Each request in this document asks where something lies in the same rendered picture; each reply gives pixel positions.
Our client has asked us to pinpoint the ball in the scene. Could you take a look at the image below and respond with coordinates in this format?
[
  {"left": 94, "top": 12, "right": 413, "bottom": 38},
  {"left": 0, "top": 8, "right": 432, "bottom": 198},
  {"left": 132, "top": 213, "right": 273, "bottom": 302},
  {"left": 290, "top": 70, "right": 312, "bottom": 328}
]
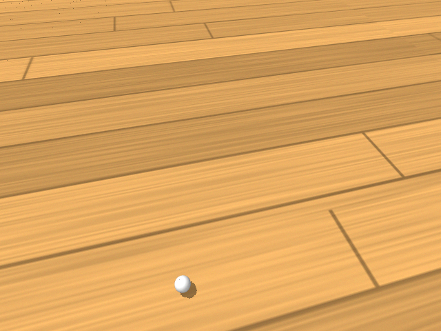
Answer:
[{"left": 174, "top": 275, "right": 191, "bottom": 293}]

